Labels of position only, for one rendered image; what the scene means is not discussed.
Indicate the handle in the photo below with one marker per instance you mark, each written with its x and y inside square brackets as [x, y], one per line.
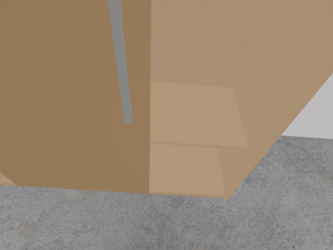
[119, 48]

